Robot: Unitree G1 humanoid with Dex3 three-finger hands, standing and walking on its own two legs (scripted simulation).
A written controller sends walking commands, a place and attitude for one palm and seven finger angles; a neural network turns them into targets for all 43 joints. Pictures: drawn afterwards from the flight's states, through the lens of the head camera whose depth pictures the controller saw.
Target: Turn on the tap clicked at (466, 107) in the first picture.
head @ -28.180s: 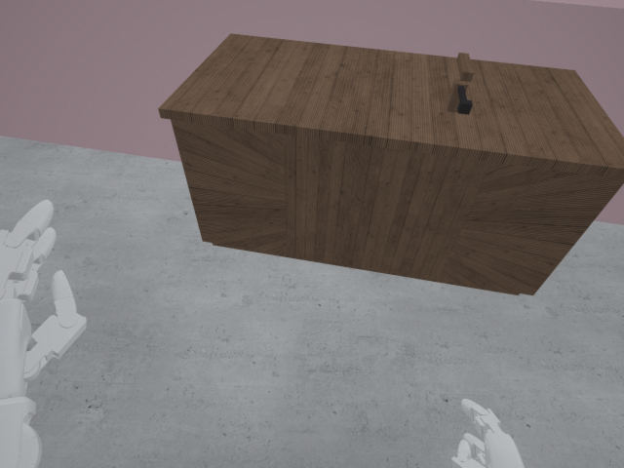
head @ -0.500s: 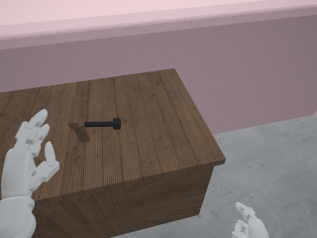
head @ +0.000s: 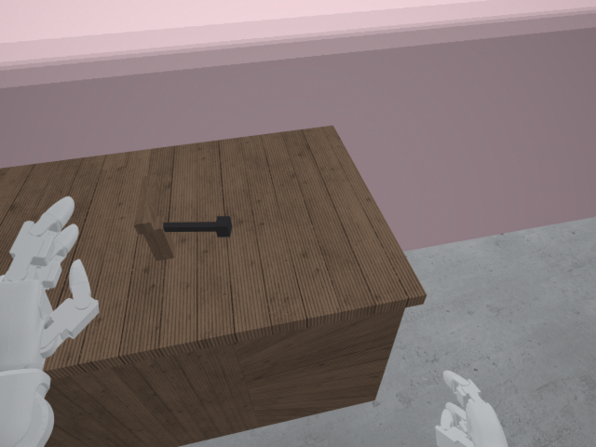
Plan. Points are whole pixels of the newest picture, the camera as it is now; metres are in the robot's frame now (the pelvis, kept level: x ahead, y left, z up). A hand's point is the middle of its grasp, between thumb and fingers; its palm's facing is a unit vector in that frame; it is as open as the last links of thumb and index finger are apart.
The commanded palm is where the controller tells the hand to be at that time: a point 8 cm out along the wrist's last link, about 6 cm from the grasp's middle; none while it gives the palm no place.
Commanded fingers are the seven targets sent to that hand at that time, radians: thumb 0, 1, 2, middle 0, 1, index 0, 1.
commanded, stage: step back with the hand held close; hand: left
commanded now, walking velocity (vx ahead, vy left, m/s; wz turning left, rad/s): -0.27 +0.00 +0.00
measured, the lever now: (223, 226) +0.48 +0.21 +0.00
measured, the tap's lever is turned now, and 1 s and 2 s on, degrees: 77 77 77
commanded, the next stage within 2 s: stop stepping back and stand still in 1.32 s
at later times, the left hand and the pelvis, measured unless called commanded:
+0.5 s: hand (34, 350) +0.15 +0.28 +0.16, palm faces +0.36 -0.82 -0.44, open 7.4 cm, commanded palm +0.11 +0.31 +0.18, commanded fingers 0.00 0.90 0.90 -0.20 -0.30 -0.20 -0.30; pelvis -0.06 +0.04 -0.01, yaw -1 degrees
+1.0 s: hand out of the picture +0.11 +0.28 +0.17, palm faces +0.41 -0.82 -0.41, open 7.4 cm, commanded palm +0.06 +0.31 +0.18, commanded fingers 0.00 0.90 0.90 -0.20 -0.30 -0.20 -0.30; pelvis -0.10 +0.03 -0.01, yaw -1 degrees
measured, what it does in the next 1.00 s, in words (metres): walks backwards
